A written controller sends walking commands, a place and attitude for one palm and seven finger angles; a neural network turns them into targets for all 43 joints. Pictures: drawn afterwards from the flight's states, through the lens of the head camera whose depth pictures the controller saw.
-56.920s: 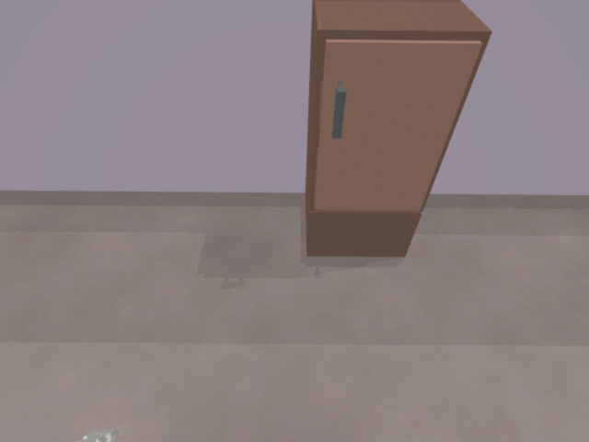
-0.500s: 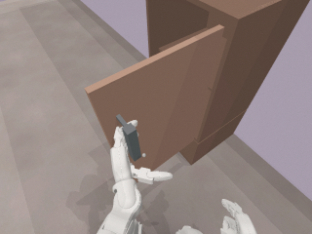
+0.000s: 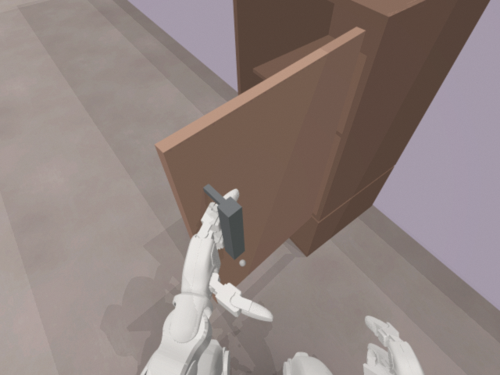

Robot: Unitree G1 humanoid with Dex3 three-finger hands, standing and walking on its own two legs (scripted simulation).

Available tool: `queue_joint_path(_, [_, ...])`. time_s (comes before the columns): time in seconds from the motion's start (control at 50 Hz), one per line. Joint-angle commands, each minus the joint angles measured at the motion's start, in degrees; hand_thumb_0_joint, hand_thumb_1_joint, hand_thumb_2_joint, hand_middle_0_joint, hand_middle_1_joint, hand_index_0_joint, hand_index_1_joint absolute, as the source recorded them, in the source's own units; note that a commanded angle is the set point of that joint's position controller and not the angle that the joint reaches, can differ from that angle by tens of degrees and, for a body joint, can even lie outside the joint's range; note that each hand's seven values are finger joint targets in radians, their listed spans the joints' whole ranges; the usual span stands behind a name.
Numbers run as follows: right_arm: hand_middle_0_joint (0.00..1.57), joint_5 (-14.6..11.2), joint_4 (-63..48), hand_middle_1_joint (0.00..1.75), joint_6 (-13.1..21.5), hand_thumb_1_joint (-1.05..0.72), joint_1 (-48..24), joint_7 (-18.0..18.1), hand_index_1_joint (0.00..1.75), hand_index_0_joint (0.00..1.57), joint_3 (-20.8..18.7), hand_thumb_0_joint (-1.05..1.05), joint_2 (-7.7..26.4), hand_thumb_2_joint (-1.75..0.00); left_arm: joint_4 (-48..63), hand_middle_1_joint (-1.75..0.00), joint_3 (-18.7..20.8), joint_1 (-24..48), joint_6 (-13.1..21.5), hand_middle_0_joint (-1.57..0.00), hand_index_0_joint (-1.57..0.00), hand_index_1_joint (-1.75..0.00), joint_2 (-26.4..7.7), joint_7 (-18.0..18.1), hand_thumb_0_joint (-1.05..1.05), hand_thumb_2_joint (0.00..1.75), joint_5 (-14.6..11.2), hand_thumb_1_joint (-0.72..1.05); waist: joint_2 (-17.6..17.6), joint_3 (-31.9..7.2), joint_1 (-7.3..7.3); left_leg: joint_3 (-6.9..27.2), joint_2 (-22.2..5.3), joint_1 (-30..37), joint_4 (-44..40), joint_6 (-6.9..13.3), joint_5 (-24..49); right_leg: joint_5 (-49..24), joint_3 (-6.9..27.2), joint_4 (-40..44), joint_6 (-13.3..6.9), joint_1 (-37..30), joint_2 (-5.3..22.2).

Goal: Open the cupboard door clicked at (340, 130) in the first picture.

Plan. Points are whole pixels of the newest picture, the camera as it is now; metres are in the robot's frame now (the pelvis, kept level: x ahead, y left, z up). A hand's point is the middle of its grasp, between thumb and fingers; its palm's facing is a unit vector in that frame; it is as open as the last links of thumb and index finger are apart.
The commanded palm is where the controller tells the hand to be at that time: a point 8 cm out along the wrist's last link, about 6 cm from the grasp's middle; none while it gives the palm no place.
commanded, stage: slide the hand sideways off the handle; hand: left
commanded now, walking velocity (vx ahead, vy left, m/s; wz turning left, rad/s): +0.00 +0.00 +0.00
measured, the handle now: (223, 222) +0.34 +0.06 +0.05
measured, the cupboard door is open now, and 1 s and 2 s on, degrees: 96 95 95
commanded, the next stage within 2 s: draw the hand back to the body in 0.84 s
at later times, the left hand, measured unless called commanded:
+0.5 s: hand (214, 287) +0.24 +0.06 +0.04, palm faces -0.10 -0.99 +0.01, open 16.0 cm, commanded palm +0.22 +0.14 +0.05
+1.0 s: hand (177, 311) +0.21 +0.11 +0.04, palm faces -0.08 -1.00 +0.00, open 16.3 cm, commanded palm +0.19 +0.17 +0.06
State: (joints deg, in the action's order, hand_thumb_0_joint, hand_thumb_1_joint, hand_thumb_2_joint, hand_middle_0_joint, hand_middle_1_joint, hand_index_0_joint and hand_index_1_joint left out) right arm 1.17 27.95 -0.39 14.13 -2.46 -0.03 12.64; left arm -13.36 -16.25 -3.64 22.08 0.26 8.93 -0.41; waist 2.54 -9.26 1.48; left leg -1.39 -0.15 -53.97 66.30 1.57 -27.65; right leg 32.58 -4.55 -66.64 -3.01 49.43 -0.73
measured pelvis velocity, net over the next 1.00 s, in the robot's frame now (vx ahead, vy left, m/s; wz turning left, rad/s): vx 0.01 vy -0.01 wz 0.00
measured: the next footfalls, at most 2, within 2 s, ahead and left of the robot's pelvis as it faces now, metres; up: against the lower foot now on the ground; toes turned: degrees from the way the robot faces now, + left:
none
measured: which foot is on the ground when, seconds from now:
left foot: down 0.00-1.00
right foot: down 0.00-1.00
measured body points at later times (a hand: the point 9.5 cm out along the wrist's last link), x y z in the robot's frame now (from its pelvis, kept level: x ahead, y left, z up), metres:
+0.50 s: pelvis +0.01 +0.00 +0.00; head +0.08 -0.01 +0.44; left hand +0.24 +0.12 +0.04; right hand +0.20 -0.22 -0.09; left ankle +0.04 +0.10 -0.65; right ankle +0.00 -0.09 -0.65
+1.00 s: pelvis +0.01 -0.01 -0.02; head +0.07 -0.01 +0.43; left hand +0.21 +0.16 +0.04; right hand +0.19 -0.24 -0.10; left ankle +0.04 +0.10 -0.65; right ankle +0.00 -0.09 -0.65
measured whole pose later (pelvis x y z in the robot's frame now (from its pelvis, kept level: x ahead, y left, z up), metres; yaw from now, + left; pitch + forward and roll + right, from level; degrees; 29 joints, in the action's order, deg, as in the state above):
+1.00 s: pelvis +0.01 -0.01 -0.02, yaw +0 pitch +17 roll -2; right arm -0.1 24.3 1.9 13.8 1.5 -0.2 12.8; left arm 8.2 -5.1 -28.7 24.6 -8.9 -6.6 -8.9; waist 2.9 -10.4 0.2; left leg 0.7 -1.1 -58.1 72.1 0.7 -30.9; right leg 35.4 -6.5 -70.6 -3.8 52.3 -1.8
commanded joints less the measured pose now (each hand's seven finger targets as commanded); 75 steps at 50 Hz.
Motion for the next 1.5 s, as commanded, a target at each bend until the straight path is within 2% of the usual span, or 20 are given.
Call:
queue_joint_path(0.0, [0.2, -0.07, -10.69, 0.3, 2.16, -0.9, -3.84, -0.07, 0.3, 0.2, -1.71, 0.0, 5.28, -0.9, 16.84, -0.3, 0.96, 3.32, 5.59, -0.15, -0.15, -0.3, 0.73, 2.04, 0.0, 0.3, 1.8, -0.5, -4.68, -14.42, -0.92, 3.33, 0.78, 12.93, -8.07, -0.06, 8.88, -14.16, 3.62, 11.07, 0.54, -4.97, 0.46])
queue_joint_path(0.08, [0.2, -0.08, -11.45, 0.3, 1.54, -0.9, -3.69, 0.09, 0.3, 0.2, -1.51, 0.0, 5.23, -0.9, 18.74, -0.3, 1.08, 1.17, 5.36, -0.15, -0.15, -0.3, -0.37, 2.05, 0.0, 0.3, 2.56, -0.5, -4.92, -12.7, -0.46, 3.42, 0.65, 12.38, -8.15, -0.08, 8.2, -13.66, 3.53, 11.0, 0.59, -4.38, 0.26])
queue_joint_path(0.22, [0.2, -0.5, -12.21, 0.3, 1.8, -0.9, -3.38, 0.96, 0.3, 0.2, -1.29, 0.0, 5.14, -0.9, 22.89, -0.3, 1.47, -5.44, 5.28, -0.15, -0.15, -0.3, -0.98, -0.11, 0.0, 0.3, 0.49, -0.5, -5.58, -12.01, -0.06, 3.6, 0.57, 12.66, -7.93, -0.09, 8.59, -14.92, 3.33, 11.23, 0.91, -4.67, -0.04])
queue_joint_path(0.34, [0.2, -0.5, -12.54, 0.3, 2.44, -0.9, -3.54, 1.57, 0.3, 0.2, -1.23, 0.0, 5.06, -0.9, 25.23, -0.3, 3.99, -9.12, 5.79, -0.15, -0.15, -0.3, -3.55, -2.2, 0.0, 0.3, -0.57, -0.5, -4.39, -11.8, -0.27, 3.57, 0.7, 11.79, -7.08, -0.12, 8.6, -15.18, 3.5, 10.66, 0.97, -4.46, -0.13])
queue_joint_path(0.42, [0.2, -0.68, -13.07, 0.3, 2.58, -0.9, -2.97, 1.7, 0.3, 0.2, -1.35, 0.0, 4.93, -0.9, 26.96, -0.3, 6.86, -15.43, 5.52, -0.15, -0.15, -0.3, -5.43, -3.66, 0.0, 0.3, -2.05, -0.5, -4.59, -13.2, -1.25, 3.21, 0.8, 11.44, -6.59, -0.23, 11.4, -19.33, 3.81, 10.08, 1.03, -6.86, -0.26])
queue_joint_path(0.52, [0.2, -0.76, -13.33, 0.3, 2.87, -0.9, -2.64, 2.07, 0.3, 0.2, -1.52, 0.0, 4.84, -0.9, 28.64, -0.3, 9.34, -20.73, 5.92, -0.15, -0.15, -0.3, -7.23, -5.9, 0.0, 0.3, -3.61, -0.5, -5.47, -12.54, -0.99, 2.9, 0.87, 9.8, -5.36, -0.26, 12.49, -23.46, 4.68, 9.98, 1.69, -8.0, 0.02])
queue_joint_path(0.6, [0.2, -0.75, -13.28, 0.3, 3.61, -0.9, -2.88, 2.47, 0.3, 0.2, -1.81, 0.0, 4.98, -0.9, 31.44, -0.3, 10.36, -21.64, 7.3, -0.15, -0.15, -0.3, -8.52, -7.93, 0.0, 0.3, -4.66, -0.5, -3.33, -12.87, -0.75, 3.07, 0.88, 9.18, -4.29, -0.31, 12.31, -23.42, 5.03, 9.19, 1.8, -7.02, 0.07])
queue_joint_path(0.78, [0.2, -1.32, -12.95, 0.3, 4.58, -0.9, -3.03, 3.79, 0.3, 0.2, -2.31, 0.0, 5.25, -0.9, 32.51, -0.3, 13.43, -26.33, 8.16, -0.15, -0.15, -0.3, -11.27, -13.83, 0.0, 0.3, -8.06, -0.5, -4.39, -12.35, -0.13, 3.03, 0.82, 5.31, -1.95, -0.26, 10.47, -23.42, 7.51, 9.99, 2.89, -7.5, 0.88])
queue_joint_path(0.84, [0.2, -1.48, -12.77, 0.3, 5.19, -0.9, -2.57, 4.25, 0.3, 0.2, -2.32, 0.0, 5.73, -0.9, 33.37, -0.3, 12.22, -23.71, 8.11, -0.15, -0.15, -0.3, -10.94, -15.63, 0.0, 0.3, -8.98, -0.5, -4.08, -10.94, 0.93, 3.45, 0.66, 4.94, -1.61, -0.17, 8.53, -19.16, 7.1, 10.24, 2.82, -4.97, 0.69])
queue_joint_path(0.88, [0.2, -1.41, -12.73, 0.3, 5.66, -0.9, -2.82, 4.49, 0.3, 0.2, -2.35, 0.0, 5.96, -0.9, 34.03, -0.3, 12.56, -22.99, 7.97, -0.15, -0.15, -0.3, -11.44, -15.87, 0.0, 0.3, -9.23, -0.5, -3.15, -11.86, 0.61, 3.6, 0.61, 4.77, -1.17, -0.07, 8.28, -17.34, 7.1, 9.89, 2.52, -4.23, 0.56])
queue_joint_path(0.92, [0.2, -1.47, -13.04, 0.3, 5.8, -0.9, -2.74, 4.57, 0.3, 0.2, -2.33, 0.0, 5.89, -0.9, 33.34, -0.3, 12.85, -23.96, 7.23, -0.15, -0.15, -0.3, -11.53, -15.72, 0.0, 0.3, -9.26, -0.5, -3.52, -11.49, 0.18, 3.55, 0.6, 4.53, -1.49, -0.09, 7.35, -15.09, 6.93, 10.19, 2.4, -3.89, 0.46])
queue_joint_path(0.96, [0.2, -1.63, -13.78, 0.3, 5.46, -0.9, -2.76, 4.88, 0.3, 0.2, -2.36, 0.0, 6.01, -0.9, 37.77, -0.3, 16.31, -23.35, 6.26, -0.15, -0.15, -0.3, -15.5, -14.64, 0.0, 0.3, -9.41, -0.5, -1.92, -13.35, -1.21, 3.38, 0.61, 6.22, -3.03, 0.1, 7.9, -13.51, 6.88, 10.93, 1.9, -6.22, -0.03])
queue_joint_path(1.0, [0.2, -2.06, -14.51, 0.3, 5.12, -0.9, -2.47, 5.03, 0.3, 0.2, -2.09, 0.0, 5.6, -0.9, 40.52, -0.3, 17.31, -24.63, 4.72, -0.15, -0.15, -0.3, -15.98, -13.57, 0.0, 0.3, -9.5, -0.5, -0.33, -14.47, -1.91, 3.14, 0.71, 9.51, -5.25, 0.15, 9.14, -14.49, 6.24, 12.04, 1.78, -8.3, -0.26])
queue_joint_path(1.1, [0.2, -2.93, -15.16, 0.3, 4.5, -0.9, -2.21, 5.64, 0.3, 0.2, -1.54, 0.0, 5.75, -0.9, 39.75, -0.3, 16.55, -27.07, -0.23, -0.15, -0.15, -0.3, -14.4, -13.05, 0.0, 0.3, -10.33, -0.5, -3.1, -8.67, -0.47, 3.41, 0.52, 12.56, -9.78, 0.34, 7.39, -12.5, 4.61, 16.79, 2.41, -9.54, -0.74])
queue_joint_path(1.16, [0.2, -2.96, -14.71, 0.3, 4.66, -0.9, -2.17, 6.19, 0.3, 0.2, -1.17, 0.0, 6.42, -0.9, 38.2, -0.3, 18.25, -26.72, -1.88, -0.15, -0.15, -0.3, -16.0, -14.38, 0.0, 0.3, -10.96, -0.5, -4.23, -5.47, 0.14, 3.72, 0.42, 12.91, -11.3, 0.41, 6.23, -10.27, 4.74, 19.18, 2.5, -10.26, -0.73])
queue_joint_path(1.28, [0.2, -3.34, -15.14, 0.3, 6.0, -0.9, -1.97, 6.32, 0.3, 0.2, -0.96, 0.0, 6.37, -0.9, 43.08, -0.3, 21.41, -28.78, -1.76, -0.15, -0.15, -0.3, -17.9, -16.75, 0.0, 0.3, -13.38, -0.5, 0.43, -6.11, -1.33, 3.79, 0.38, 18.99, -15.15, 0.23, 10.8, -15.93, 2.5, 19.56, 2.0, -13.7, -1.2])
queue_joint_path(1.42, [0.2, -4.02, -14.85, 0.3, 7.14, -0.9, -1.74, 6.38, 0.3, 0.2, -0.88, 0.0, 6.82, -0.9, 45.93, -0.3, 24.13, -28.47, -4.02, -0.16, -0.16, -0.3, -19.66, -18.49, 0.0, 0.37, -14.99, -0.32, 1.44, -4.34, -1.07, 4.58, -0.08, 23.33, -18.55, 0.13, 12.36, -17.16, 1.13, 21.51, 1.94, -15.05, -1.69])
queue_joint_path(1.44, [0.2, -3.59, -15.43, 0.3, 5.73, -0.9, -1.94, 8.08, 0.3, 0.2, -1.15, 0.0, 6.34, -0.9, 49.1, -0.3, 26.64, -30.53, -8.2, -0.16, -0.16, -0.3, -27.94, -11.0, 0.0, 0.39, -7.0, -0.29, 1.74, -6.84, -5.12, 4.01, -1.03, 25.65, -21.92, 0.13, 13.17, -17.5, 5.0, 25.3, 1.03, -17.68, 0.18])
queue_joint_path(1.46, [0.2, -3.2, -15.44, 0.3, 5.32, -0.9, -1.88, 8.64, 0.3, 0.2, -0.53, 0.0, 5.57, -0.9, 49.25, -0.3, 25.19, -32.87, -11.15, -0.16, -0.16, -0.3, -24.39, -7.5, 0.0, 0.4, -6.08, -0.26, 1.5, -4.55, -3.69, 3.54, -0.69, 26.39, -22.68, 0.32, 13.61, -18.16, 4.6, 26.74, 1.16, -18.64, 0.37])
queue_joint_path(1.48, [0.2, -3.36, -15.2, 0.3, 4.77, -0.9, -1.47, 8.81, 0.3, 0.2, -0.2, 0.0, 5.32, -0.9, 49.93, -0.3, 22.53, -33.86, -13.26, -0.16, -0.16, -0.3, -21.55, -5.73, 0.0, 0.42, -4.83, -0.22, 2.91, -3.15, -3.27, 3.41, -1.01, 27.82, -23.25, 0.29, 14.98, -18.95, 4.04, 26.82, 1.34, -18.91, 0.54])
